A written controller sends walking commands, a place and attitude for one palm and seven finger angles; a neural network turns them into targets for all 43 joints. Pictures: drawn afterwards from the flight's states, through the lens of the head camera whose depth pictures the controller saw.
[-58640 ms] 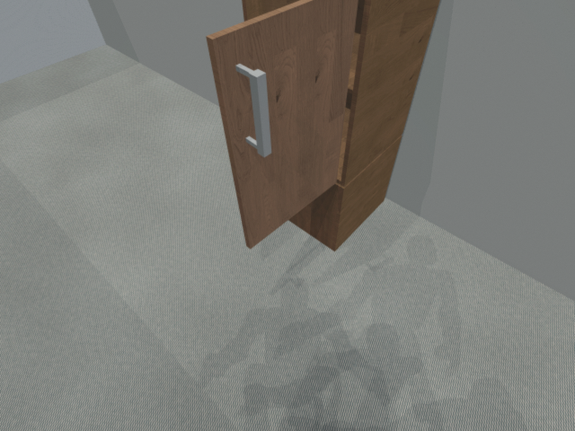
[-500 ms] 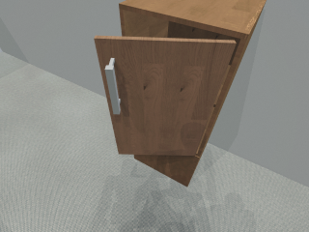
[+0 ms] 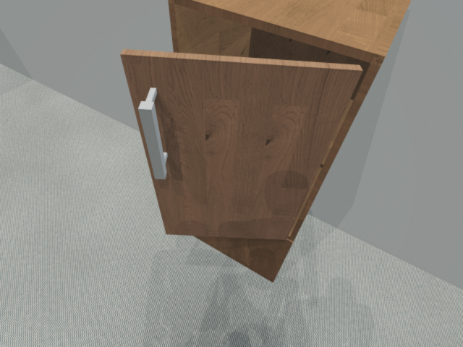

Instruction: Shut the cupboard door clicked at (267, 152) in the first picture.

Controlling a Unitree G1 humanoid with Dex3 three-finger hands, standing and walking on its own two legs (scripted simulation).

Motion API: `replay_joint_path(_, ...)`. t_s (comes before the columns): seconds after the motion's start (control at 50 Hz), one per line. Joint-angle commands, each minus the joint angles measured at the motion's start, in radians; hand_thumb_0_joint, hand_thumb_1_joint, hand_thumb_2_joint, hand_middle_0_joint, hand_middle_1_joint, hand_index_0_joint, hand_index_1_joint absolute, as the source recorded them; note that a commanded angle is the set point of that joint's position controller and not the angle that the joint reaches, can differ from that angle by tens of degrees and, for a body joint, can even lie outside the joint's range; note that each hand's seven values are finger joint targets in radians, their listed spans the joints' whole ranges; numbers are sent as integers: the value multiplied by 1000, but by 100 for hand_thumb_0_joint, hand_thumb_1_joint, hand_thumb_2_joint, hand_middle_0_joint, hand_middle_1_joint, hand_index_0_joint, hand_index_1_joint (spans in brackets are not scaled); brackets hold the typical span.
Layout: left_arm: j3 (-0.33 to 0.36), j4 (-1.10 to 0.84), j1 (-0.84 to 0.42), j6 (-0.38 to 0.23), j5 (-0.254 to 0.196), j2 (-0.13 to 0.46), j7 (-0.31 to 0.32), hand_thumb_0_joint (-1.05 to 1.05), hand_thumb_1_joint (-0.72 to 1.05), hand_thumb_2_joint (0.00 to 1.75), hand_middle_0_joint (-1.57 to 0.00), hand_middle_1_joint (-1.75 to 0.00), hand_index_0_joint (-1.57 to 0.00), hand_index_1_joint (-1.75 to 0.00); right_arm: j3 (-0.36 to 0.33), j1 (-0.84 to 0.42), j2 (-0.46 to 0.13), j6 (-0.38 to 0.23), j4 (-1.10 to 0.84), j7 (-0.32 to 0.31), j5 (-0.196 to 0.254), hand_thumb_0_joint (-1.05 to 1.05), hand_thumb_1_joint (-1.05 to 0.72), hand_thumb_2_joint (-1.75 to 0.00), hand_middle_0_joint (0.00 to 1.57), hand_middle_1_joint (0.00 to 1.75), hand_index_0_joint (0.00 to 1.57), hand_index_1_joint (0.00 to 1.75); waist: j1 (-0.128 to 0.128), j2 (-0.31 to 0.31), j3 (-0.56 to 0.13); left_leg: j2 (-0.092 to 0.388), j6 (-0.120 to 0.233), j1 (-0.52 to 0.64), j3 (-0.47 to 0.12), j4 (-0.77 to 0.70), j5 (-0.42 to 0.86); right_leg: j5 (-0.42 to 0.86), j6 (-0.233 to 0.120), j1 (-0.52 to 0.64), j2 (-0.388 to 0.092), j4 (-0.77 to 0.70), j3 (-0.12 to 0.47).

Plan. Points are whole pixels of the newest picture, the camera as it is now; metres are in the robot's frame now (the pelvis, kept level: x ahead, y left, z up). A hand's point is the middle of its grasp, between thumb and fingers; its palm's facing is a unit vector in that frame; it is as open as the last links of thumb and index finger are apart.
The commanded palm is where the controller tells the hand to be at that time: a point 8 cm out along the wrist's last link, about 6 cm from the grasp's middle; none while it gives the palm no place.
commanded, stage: come to a stop and stand still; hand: left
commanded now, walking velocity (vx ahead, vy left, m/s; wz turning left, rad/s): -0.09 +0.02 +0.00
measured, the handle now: (156, 136) +0.45 +0.18 +0.11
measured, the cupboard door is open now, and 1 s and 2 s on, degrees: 29 29 29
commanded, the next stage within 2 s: look again from close up in 0.66 s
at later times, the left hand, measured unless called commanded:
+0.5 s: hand out of the picture +0.02 +0.22 -0.16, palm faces -0.03 -0.96 -0.28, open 7.4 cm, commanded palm none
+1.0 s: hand out of the picture +0.00 +0.21 -0.17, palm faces -0.04 -0.97 -0.24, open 7.4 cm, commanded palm none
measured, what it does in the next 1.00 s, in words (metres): stands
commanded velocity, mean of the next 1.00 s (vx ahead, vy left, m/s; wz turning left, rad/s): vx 0.00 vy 0.00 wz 0.00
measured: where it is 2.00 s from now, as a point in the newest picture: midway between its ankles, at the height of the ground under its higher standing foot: outside the picture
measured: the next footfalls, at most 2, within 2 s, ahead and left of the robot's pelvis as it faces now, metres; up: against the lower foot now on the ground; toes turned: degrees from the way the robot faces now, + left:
none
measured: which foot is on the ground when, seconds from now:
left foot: down 0.00-1.00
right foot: down 0.00-1.00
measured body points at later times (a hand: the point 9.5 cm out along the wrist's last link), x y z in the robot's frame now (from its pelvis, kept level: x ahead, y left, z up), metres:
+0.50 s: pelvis -0.05 +0.02 +0.00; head -0.04 +0.01 +0.45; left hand +0.02 +0.27 -0.14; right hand -0.01 -0.21 -0.16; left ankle +0.00 +0.11 -0.74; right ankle -0.06 -0.11 -0.73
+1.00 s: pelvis -0.03 +0.01 +0.00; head -0.01 +0.02 +0.45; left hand +0.00 +0.26 -0.15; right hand +0.02 -0.24 -0.14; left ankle +0.00 +0.11 -0.73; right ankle -0.06 -0.11 -0.73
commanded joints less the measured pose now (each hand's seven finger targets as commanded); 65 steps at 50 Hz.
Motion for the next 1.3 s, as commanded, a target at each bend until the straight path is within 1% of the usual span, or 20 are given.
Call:
replay_joint_path(0.0, 29, -54, 79, -10, 2, 136, 14, 0, 90, 90, -20, -30, -20, -30, -32, 65, -105, -4, -57, 1, -4, 0, -90, -90, 20, 30, 20, 30, -13, 59, -90, 102, 35, 145, -64, -10, 618, 627, -10, -71, -109, -12, 64)
replay_joint_path(0.04, 29, -70, 67, -11, 5, 134, 14, 0, 90, 90, -20, -30, -20, -30, -35, 51, -106, -2, -70, 6, -6, 0, -90, -90, 20, 30, 20, 30, -11, 28, -121, 100, 33, 139, -65, -11, 560, 611, -15, -56, -111, -11, 71)
replay_joint_path(0.08, 28, -80, 45, -9, 4, 135, 12, 0, 90, 90, -20, -30, -20, -30, -35, 34, -106, 1, -78, 12, -8, 0, -90, -90, 20, 30, 20, 30, -9, 29, -113, 95, 27, 114, -69, -30, 460, 543, -21, -64, -115, -24, 82)
replay_joint_path(0.1, 28, -79, 83, -19, 8, 159, 44, 0, 90, 90, -20, -30, -20, -30, -44, -53, -159, -5, -165, 21, 4, 0, -90, -90, 20, 30, 20, 30, 2, 85, -67, 119, 3, 106, -35, 158, 490, 774, 10, -158, -151, -82, 153)
replay_joint_path(0.12, 31, -139, 8, -26, 10, 197, 35, 0, 90, 90, -20, -30, -20, -30, -39, 23, -105, 6, -180, 36, -6, 0, -90, -90, 20, 30, 20, 30, -48, 51, -94, 60, 6, -23, -53, 105, 107, 575, -47, -76, -172, -50, 169)
replay_joint_path(0.14, 28, -150, -27, -34, 7, 193, 27, 0, 90, 90, -20, -30, -20, -30, -30, 0, -87, 11, -182, 45, -14, 0, -90, -90, 20, 30, 20, 30, -32, 25, -99, 36, -1, -14, -42, 50, 5, 460, -72, -89, -175, -62, 174)
replay_joint_path(0.16, 22, -168, -46, -35, 6, 188, 22, 0, 90, 90, -20, -30, -20, -30, -33, 7, -99, 11, -196, 46, -14, 0, -90, -90, 20, 30, 20, 30, -47, 28, -70, 35, 3, 3, -55, 23, 28, 348, -76, -135, -151, -55, 161)
replay_joint_path(0.18, 19, -174, -56, -34, 4, 184, 18, 0, 90, 90, -20, -30, -20, -30, -33, 15, -114, 9, -197, 46, -15, 0, -90, -90, 20, 30, 20, 30, -49, 45, -51, 52, 14, 17, -73, 3, 79, 257, -67, -171, -120, -46, 138)
replay_joint_path(0.22, 15, -187, -58, -18, 4, 180, 12, 0, 90, 90, -20, -30, -20, -30, -33, 12, -145, 4, -210, 48, -18, 0, -90, -90, 20, 30, 20, 30, -34, 77, -17, 88, 37, -20, -126, -56, 73, 79, -46, -192, -63, -26, 93)
replay_joint_path(0.26, 11, -191, -52, -11, 5, 180, 7, 0, 90, 90, -20, -30, -20, -30, -28, -8, -158, 3, -219, 50, -21, 0, -90, -90, 20, 30, 20, 30, -17, 67, 27, 93, 48, -76, -150, -109, -22, -10, -39, -191, -46, -36, 79)
replay_joint_path(0.28, 10, -192, -54, -9, 6, 184, 4, 0, 90, 90, -20, -30, -20, -30, -29, -12, -166, 5, -224, 51, -22, 0, -90, -90, 20, 30, 20, 30, -17, 34, 39, 85, 45, -87, -151, -122, -88, -55, -38, -205, -47, -49, 85)
replay_joint_path(0.32, 9, -199, -64, -6, 5, 192, 1, 0, 90, 90, -20, -30, -20, -30, -30, -4, -174, 7, -224, 53, -25, 0, -90, -90, 20, 30, 20, 30, -20, 20, 53, 79, 41, -92, -153, -151, -166, -114, -40, -236, -49, -64, 96)
replay_joint_path(0.44, 12, -201, -67, -11, 6, 221, -7, 0, 90, 90, -20, -30, -20, -30, -25, 8, -192, -5, -199, 54, -25, 0, -90, -90, 20, 30, 20, 30, -13, 34, 21, 82, 46, -79, -158, -189, -148, -69, -39, -204, -57, -70, 91)
replay_joint_path(0.56, 15, -170, -72, -21, 2, 245, -11, 0, 90, 90, -20, -30, -20, -30, -24, 12, -218, -23, -160, 50, -18, 0, -90, -90, 20, 30, 20, 30, -11, 42, -40, 87, 47, -15, -143, -167, -1, 49, -39, -157, -73, -72, 98)
replay_joint_path(0.62, 11, -145, -70, -19, 0, 245, -12, 0, 90, 90, -20, -30, -20, -30, -23, 11, -224, -25, -138, 47, -17, 0, -90, -90, 20, 30, 20, 30, -13, 68, -43, 95, 45, 12, -137, -174, 7, 59, -36, -161, -73, -76, 95)
replay_joint_path(0.66, 12, -132, -71, -22, 2, 248, -12, 0, 90, 90, -20, -30, -20, -30, -22, 7, -224, -27, -127, 46, -14, 0, -90, -90, 20, 30, 20, 30, -11, 42, -41, 93, 47, 14, -132, -161, 49, 94, -35, -145, -80, -83, 96)
replay_joint_path(0.78, 11, -96, -79, -24, 1, 256, -12, 0, 90, 90, -20, -30, -20, -30, -21, -8, -230, -29, -98, 42, -12, 0, -90, -90, 20, 30, 20, 30, -15, 57, -49, 93, 40, 59, -111, -142, 131, 154, -33, -140, -91, -99, 107)
replay_joint_path(0.96, 8, -69, -95, -24, 2, 266, -15, 0, 90, 90, -20, -30, -20, -30, -18, -52, -241, -26, -78, 41, -11, 0, -90, -90, 20, 30, 20, 30, -12, 46, -35, 95, 35, 75, -109, -148, 155, 188, -30, -134, -98, -121, 113)
replay_joint_path(1.1, 10, -69, -111, -28, 2, 282, -16, 0, 90, 90, -20, -30, -20, -30, -18, -75, -253, -27, -74, 42, -12, 0, -90, -90, 20, 30, 20, 30, -12, 23, -63, 97, 32, 100, -104, -143, 210, 253, -27, -113, -104, -124, 116)
replay_joint_path(1.28, 13, -69, -121, -28, 1, 292, -16, 0, 90, 90, -20, -30, -20, -30, -16, -96, -259, -27, -62, 39, -12, 0, -90, -90, 20, 30, 20, 30, -8, 40, -73, 101, 30, 117, -100, -144, 259, 300, -26, -90, -107, -127, 110)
